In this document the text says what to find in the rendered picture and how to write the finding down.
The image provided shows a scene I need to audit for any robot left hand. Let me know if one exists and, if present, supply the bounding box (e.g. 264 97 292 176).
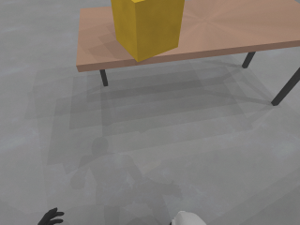
38 207 65 225

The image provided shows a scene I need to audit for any table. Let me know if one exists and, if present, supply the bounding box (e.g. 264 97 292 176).
76 0 300 106

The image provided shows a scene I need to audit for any carton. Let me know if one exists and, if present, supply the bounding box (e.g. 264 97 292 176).
111 0 185 62

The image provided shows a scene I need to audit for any right robot thigh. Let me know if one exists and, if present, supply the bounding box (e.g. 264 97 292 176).
172 212 206 225

